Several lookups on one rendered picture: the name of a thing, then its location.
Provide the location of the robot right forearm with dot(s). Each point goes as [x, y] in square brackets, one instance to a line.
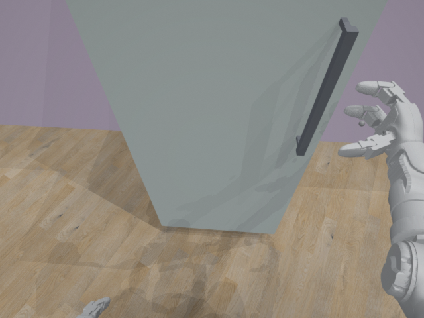
[406, 194]

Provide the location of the robot right hand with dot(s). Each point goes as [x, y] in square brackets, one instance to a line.
[404, 121]

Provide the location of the fridge door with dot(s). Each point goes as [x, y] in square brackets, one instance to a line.
[210, 96]

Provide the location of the handle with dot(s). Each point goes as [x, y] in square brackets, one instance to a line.
[341, 53]

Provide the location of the right robot upper arm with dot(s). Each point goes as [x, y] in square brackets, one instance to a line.
[402, 277]

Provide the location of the robot left hand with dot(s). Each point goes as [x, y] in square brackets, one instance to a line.
[94, 309]

